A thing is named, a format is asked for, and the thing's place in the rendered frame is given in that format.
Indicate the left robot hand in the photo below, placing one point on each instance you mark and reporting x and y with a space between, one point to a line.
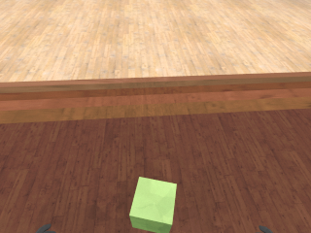
44 229

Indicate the carton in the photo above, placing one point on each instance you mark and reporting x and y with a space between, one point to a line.
153 205

